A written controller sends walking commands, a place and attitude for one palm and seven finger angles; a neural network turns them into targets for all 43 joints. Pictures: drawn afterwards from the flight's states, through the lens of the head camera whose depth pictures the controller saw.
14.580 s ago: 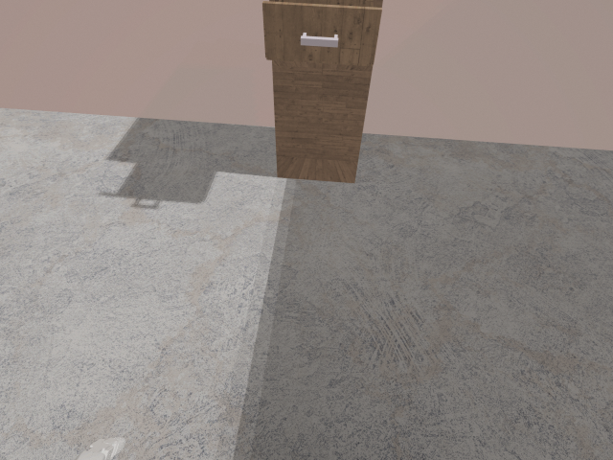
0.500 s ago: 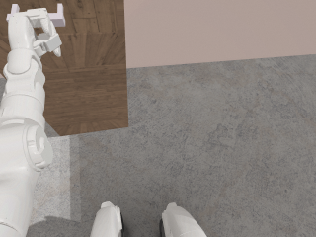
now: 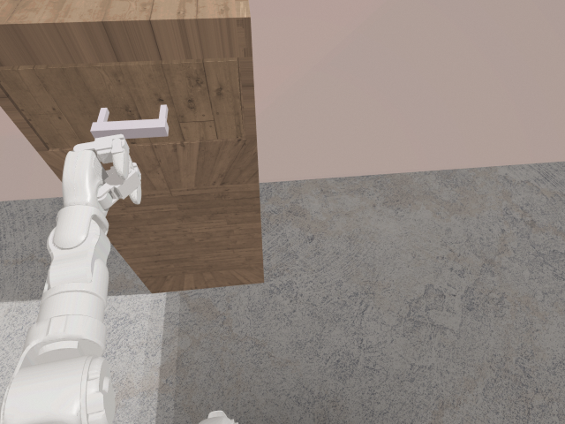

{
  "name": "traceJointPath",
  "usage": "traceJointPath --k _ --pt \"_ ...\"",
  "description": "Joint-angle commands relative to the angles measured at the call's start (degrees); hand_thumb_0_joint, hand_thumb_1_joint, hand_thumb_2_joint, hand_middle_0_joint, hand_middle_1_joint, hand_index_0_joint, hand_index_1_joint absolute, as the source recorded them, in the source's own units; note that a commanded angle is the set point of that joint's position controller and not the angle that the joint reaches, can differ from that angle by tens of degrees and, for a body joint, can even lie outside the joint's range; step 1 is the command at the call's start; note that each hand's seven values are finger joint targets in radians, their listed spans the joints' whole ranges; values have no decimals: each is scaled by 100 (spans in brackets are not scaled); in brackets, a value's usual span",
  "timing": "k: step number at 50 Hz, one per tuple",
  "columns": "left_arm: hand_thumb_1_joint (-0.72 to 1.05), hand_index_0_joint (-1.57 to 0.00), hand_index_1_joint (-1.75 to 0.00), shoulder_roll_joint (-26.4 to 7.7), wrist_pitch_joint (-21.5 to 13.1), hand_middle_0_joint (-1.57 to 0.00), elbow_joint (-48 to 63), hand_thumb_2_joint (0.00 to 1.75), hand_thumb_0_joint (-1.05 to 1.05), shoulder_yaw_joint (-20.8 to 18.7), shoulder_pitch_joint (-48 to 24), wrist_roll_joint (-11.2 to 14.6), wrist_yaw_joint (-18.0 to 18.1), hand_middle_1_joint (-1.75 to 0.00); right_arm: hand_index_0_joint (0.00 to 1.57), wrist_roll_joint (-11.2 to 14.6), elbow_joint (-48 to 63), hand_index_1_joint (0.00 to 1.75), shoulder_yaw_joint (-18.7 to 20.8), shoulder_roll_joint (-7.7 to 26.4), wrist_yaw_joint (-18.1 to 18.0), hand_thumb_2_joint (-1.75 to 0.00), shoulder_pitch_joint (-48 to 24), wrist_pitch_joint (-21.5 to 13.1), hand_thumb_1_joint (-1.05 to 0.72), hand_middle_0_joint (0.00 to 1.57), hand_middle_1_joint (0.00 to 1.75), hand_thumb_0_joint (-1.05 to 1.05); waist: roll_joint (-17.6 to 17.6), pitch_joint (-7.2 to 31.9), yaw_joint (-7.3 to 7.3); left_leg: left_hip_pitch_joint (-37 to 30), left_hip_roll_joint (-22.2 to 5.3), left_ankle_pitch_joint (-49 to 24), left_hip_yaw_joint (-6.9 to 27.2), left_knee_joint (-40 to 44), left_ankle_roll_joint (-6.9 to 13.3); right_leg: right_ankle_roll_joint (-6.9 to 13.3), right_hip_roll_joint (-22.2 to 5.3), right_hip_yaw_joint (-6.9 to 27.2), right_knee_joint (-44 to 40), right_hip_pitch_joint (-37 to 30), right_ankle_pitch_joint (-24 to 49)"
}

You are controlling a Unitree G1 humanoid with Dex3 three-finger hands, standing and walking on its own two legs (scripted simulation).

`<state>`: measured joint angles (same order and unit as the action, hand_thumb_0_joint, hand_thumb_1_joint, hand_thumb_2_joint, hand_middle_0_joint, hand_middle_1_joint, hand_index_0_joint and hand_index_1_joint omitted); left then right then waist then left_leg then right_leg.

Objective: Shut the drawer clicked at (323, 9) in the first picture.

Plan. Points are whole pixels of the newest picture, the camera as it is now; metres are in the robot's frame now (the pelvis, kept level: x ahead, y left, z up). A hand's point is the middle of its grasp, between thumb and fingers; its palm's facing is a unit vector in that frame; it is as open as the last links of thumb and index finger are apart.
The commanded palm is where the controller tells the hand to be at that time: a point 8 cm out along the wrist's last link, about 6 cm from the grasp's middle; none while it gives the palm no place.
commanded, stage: draw the hand back to the body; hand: left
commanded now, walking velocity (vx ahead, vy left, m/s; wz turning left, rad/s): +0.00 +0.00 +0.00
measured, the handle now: (132, 120) +0.57 +0.22 +0.08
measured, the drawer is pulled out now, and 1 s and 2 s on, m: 0.00 0.00 0.00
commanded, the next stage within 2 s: step back with the hand held close in 1.14 s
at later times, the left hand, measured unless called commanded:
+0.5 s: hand (61, 278) +0.27 +0.21 +0.14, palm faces +0.27 -0.94 -0.23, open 3.3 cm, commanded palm +0.23 +0.26 +0.17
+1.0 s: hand out of the picture +0.15 +0.24 +0.21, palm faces +0.42 -0.81 -0.40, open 3.3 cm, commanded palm +0.10 +0.28 +0.22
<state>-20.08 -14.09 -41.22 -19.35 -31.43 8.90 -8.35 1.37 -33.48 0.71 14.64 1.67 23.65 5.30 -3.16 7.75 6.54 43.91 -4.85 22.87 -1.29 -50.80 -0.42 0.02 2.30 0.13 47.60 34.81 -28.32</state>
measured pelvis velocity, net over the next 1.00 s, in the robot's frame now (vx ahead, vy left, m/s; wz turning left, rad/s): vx -0.01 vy -0.01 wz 0.04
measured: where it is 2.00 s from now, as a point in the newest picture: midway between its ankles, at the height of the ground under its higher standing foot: outside the picture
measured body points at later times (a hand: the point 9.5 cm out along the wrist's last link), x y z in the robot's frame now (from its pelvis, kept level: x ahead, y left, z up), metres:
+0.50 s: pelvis -0.02 -0.01 +0.04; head -0.02 -0.03 +0.49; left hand +0.25 +0.26 +0.16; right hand +0.20 -0.23 -0.04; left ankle +0.01 +0.12 -0.69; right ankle -0.06 -0.13 -0.69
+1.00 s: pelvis -0.01 -0.01 +0.05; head -0.04 -0.04 +0.50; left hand +0.12 +0.28 +0.23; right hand +0.18 -0.22 -0.04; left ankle +0.01 +0.12 -0.69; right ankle -0.06 -0.13 -0.69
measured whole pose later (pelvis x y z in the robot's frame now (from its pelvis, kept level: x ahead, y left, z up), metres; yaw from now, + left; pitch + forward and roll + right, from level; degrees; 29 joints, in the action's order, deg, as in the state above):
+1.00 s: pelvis -0.01 -0.01 +0.05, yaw +3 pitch -5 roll +0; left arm -19.2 -7.0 26.1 -16.5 31.7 4.9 5.4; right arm 0.1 -34.8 -0.8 13.6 -4.7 11.6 -3.4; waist -4.5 -1.0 -3.0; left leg 8.5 -2.1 10.8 -1.3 -24.0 -0.9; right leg 0.2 0.2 -0.6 20.5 -1.0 -16.7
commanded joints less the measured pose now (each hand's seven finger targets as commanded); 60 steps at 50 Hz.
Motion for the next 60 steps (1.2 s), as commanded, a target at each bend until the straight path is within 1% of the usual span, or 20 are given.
traceJointPath --k 1,3,7,9,12,13,14,15,17,20,21,28,31,35,36,44,48,51,54,60 --pt "90 -140 -160 -1258 -3 -140 2071 90 0 -131 -1317 344 -40 -160 20 131 701 30 266 868 -165 -90 59 -275 -90 20 30 0 257 1826 -209 -2220 458 -2729 -81 469 346 -19 132 -205 -684 -1165 4397" --pt "90 -140 -160 -1110 53 -140 2316 90 0 12 -1206 347 -39 -160 20 146 684 30 244 824 -215 -90 -120 -329 -90 20 30 0 25 1567 -177 -2451 457 -2664 -46 580 343 -18 125 -222 -788 -993 4079" --pt "90 -140 -160 -802 40 -140 3143 90 0 304 -677 436 -191 -160 20 167 771 30 221 759 -265 -90 -468 -479 -90 20 30 0 -417 1775 -269 -3155 456 -3070 28 671 324 33 92 -231 -869 -1056 4039" --pt "90 -140 -160 -817 140 -140 3372 90 0 258 -223 569 -312 -160 20 181 822 30 198 760 -298 -90 -649 -548 -90 20 30 0 -232 1754 -345 -3215 463 -3065 43 755 317 24 62 -239 -938 -1252 4171" --pt "90 -140 -160 -714 375 -140 3531 90 0 322 140 714 -480 -160 20 229 936 30 138 750 -346 -90 -962 -640 -90 20 30 0 163 1366 -389 -3057 489 -2635 65 960 314 13 44 -279 -1068 -1330 3906" --pt "90 -140 -160 -703 484 -140 3583 90 0 336 324 723 -497 -160 20 246 984 30 120 736 -366 -90 -1088 -666 -90 20 30 0 99 1158 -445 -3003 490 -2458 65 1040 306 20 37 -297 -1118 -1304 3699" --pt "90 -140 -160 -1106 448 -140 4088 90 0 449 414 -2 163 -160 20 191 1065 30 85 642 -445 -90 -1558 -611 -90 20 30 0 203 857 -659 -3287 546 -2264 -62 1337 282 32 -90 -69 -1598 -1213 3458" --pt "90 -140 -160 -727 556 -140 3993 90 0 604 842 -54 487 -160 20 153 1052 30 64 608 -509 -90 -1565 -589 -90 20 30 0 317 622 -562 -3294 517 -2032 -74 1504 281 12 -125 -106 -1695 -1318 3236" --pt "90 -140 -160 -617 680 -140 4261 90 0 735 1082 -165 760 -160 20 156 1041 30 15 607 -571 -90 -1674 -565 -90 20 30 0 363 539 -599 -3424 511 -1973 -38 1680 288 27 -130 -112 -1816 -1460 3033" --pt "90 -140 -160 -746 769 -140 4774 90 0 590 1330 -263 1051 -160 20 124 1029 30 -24 558 -632 -90 -1843 -545 -90 20 30 0 195 493 -644 -3687 499 -1896 -49 1962 278 44 -168 -126 -2028 -1817 2855" --pt "90 -140 -160 -882 787 -140 4855 90 0 476 1495 -272 1114 -160 20 95 1010 30 -39 568 -657 -90 -1886 -546 -90 20 30 0 407 427 -692 -3698 497 -1860 -50 2044 297 40 -147 -118 -2154 -1908 2782" --pt "90 -140 -160 -737 706 -140 5943 90 0 477 2324 -362 1393 -160 20 1 953 30 -153 437 -710 -90 -2149 -736 -90 20 30 0 -241 100 -768 -4221 498 -1728 -20 2572 238 101 -144 -157 -2662 -2225 2304" --pt "90 -140 -160 -702 702 -140 6053 90 0 404 3118 -354 1398 -160 20 -34 916 30 -130 451 -690 -90 -2193 -819 -90 20 30 0 101 -176 -826 -4256 490 -1710 -39 2720 239 73 -104 -164 -2910 -2259 2226" --pt "90 -140 -160 -686 626 -140 6526 90 0 247 3856 -346 1384 -160 20 -75 907 30 -115 440 -670 -90 -2216 -877 -90 20 30 0 160 -225 -881 -4343 483 -1811 -49 2850 242 58 -135 -171 -2990 -2469 2297" --pt "90 -140 -160 -808 605 -140 6525 90 0 86 4109 -336 1373 -160 20 -86 892 30 -85 457 -667 -90 -2253 -908 -90 20 30 0 416 -431 -918 -4310 478 -1765 -57 2873 240 40 -101 -172 -3155 -2375 2199" --pt "90 -140 -160 -871 366 -140 7864 90 0 -250 5369 -393 1432 -160 20 -137 907 30 -35 375 -658 -90 -2222 -1159 -90 20 30 0 -162 -344 -990 -4496 488 -1981 -97 2857 221 54 -150 -178 -3189 -2553 2359" --pt "90 -140 -160 -937 340 -140 8082 90 0 -453 5997 -382 1451 -160 20 -121 920 30 -2 370 -672 -90 -2186 -1261 -90 20 30 0 75 -607 -1035 -4367 466 -1879 -72 2866 209 36 -124 -184 -3242 -2474 2260" --pt "90 -140 -160 -629 419 -140 7622 90 0 -198 5857 -400 1417 -160 20 -119 806 30 30 406 -698 -90 -2129 -1259 -90 20 30 0 426 -1073 -919 -4351 458 -1721 -111 2894 233 -13 -77 -190 -3429 -2149 2046" --pt "90 -140 -160 -638 411 -140 7569 90 0 -171 5474 -430 1461 -160 20 -128 767 30 34 436 -749 -90 -2045 -1247 -90 20 30 0 260 -1006 -890 -4386 453 -1498 -68 2948 242 -4 -134 -179 -3381 -2161 1734" --pt "90 -140 -160 -808 385 -140 8087 90 0 -284 5569 -466 1531 -160 20 -182 821 30 -4 394 -746 -90 -2101 -1352 -90 20 30 0 -65 -278 -1058 -4564 491 -2254 -25 2830 235 57 -174 -183 -3053 -2721 2635"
